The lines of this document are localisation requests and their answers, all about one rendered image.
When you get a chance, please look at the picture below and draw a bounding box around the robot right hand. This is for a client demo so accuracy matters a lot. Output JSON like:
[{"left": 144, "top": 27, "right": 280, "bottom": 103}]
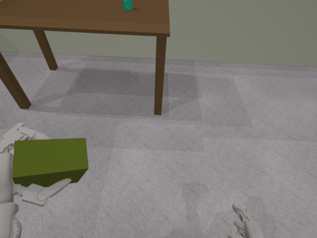
[{"left": 228, "top": 203, "right": 264, "bottom": 238}]

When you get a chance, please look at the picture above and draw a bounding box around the robot left forearm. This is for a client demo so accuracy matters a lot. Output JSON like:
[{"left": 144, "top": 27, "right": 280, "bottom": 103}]
[{"left": 0, "top": 202, "right": 22, "bottom": 238}]

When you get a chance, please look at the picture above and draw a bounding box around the robot left hand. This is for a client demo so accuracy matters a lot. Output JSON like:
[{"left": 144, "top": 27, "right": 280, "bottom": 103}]
[{"left": 0, "top": 122, "right": 72, "bottom": 207}]

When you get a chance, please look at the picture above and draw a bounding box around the sponge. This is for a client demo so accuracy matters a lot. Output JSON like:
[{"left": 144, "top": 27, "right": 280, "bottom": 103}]
[{"left": 12, "top": 138, "right": 89, "bottom": 187}]

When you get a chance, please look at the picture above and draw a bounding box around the table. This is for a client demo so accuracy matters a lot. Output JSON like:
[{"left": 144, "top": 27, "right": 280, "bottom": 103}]
[{"left": 0, "top": 0, "right": 170, "bottom": 115}]

